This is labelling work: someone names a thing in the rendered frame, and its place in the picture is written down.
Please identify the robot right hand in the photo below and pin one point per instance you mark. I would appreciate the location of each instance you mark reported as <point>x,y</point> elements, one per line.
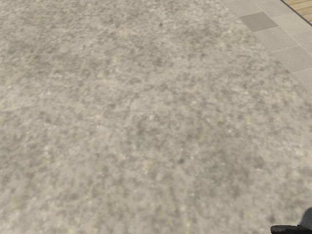
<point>290,229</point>

